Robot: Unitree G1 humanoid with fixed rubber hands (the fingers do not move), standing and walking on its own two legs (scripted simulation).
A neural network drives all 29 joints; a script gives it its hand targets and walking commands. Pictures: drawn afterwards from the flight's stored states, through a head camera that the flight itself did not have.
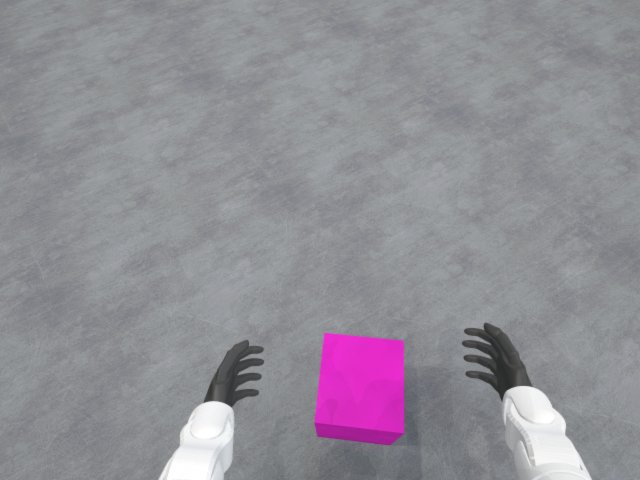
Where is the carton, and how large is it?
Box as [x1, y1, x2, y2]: [314, 333, 403, 444]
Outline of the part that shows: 324,333 314,422 317,435 390,444 403,433 403,341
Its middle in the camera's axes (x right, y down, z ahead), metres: +0.10 +0.40 +1.03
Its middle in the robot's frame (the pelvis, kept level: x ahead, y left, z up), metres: +0.37 -0.08 -0.63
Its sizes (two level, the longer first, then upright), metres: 0.210 0.200 0.250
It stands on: the floor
